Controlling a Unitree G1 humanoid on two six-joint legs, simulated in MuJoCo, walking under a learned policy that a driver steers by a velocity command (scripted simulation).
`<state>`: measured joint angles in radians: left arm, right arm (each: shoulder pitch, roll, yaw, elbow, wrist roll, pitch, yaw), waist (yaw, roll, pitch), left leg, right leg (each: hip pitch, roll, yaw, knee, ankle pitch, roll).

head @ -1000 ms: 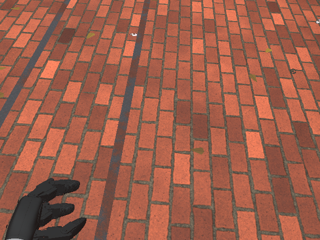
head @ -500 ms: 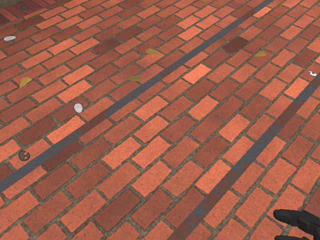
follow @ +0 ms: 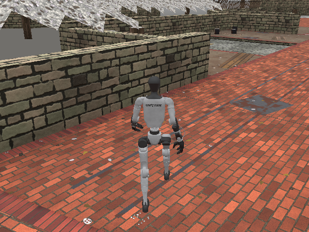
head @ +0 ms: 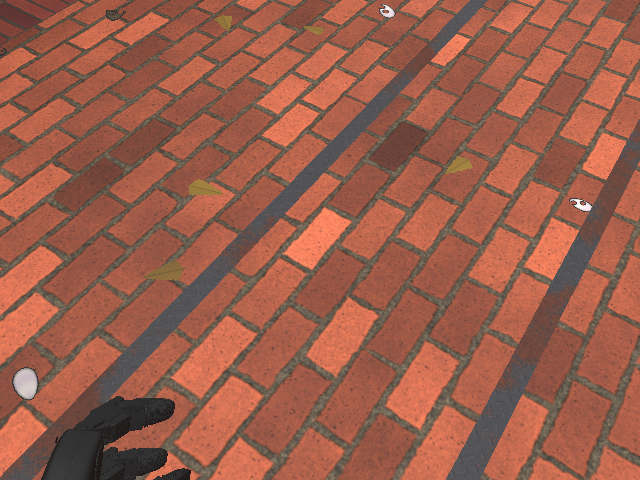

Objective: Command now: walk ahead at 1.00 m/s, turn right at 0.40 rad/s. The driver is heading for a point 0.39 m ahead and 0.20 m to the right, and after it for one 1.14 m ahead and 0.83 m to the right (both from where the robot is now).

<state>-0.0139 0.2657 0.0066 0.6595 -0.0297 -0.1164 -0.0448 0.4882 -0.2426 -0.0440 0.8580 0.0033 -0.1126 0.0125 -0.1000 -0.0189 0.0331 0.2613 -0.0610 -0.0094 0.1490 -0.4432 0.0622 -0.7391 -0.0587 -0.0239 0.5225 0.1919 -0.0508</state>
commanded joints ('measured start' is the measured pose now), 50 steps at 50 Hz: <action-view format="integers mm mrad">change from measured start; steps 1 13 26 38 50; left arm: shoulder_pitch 54 339 607 143 488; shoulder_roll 154 110 -21 63 277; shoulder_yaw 61 69 27 37 128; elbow -73 22 -54 -140 -89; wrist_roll -22 -4 -47 -6 19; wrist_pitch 2 15 45 94 78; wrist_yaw -13 23 43 1 3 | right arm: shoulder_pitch -24 -352 -17 -273 -230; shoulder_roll -194 -108 -356 -161 -192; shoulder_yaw -39 11 -85 -47 -2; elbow -40 -269 -240 -141 -281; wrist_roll -48 -23 -6 -10 20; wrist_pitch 20 -43 -27 -16 -78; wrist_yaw -14 -10 -7 -17 -3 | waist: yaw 150 67 47 101 244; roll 194 37 642 42 -203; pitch -69 46 -537 92 -376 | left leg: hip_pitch -77 -880 336 -391 -1152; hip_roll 242 130 552 286 20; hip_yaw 39 -106 -1024 34 -152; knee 250 848 189 -11 1470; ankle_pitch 1409 114 -315 444 -41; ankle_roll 38 -85 166 54 -27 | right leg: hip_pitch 323 485 -31 -63 1249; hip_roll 147 -3 143 -110 -204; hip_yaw -108 477 244 80 898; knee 63 -340 940 592 -219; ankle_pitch -142 -311 -752 -242 -814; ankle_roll -70 -287 -9 11 -435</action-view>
